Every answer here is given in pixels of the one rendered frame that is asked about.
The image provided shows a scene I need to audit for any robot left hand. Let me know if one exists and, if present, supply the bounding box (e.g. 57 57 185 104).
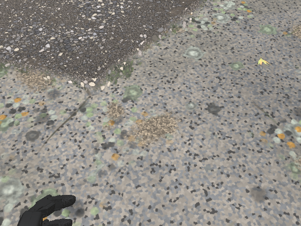
17 194 76 226

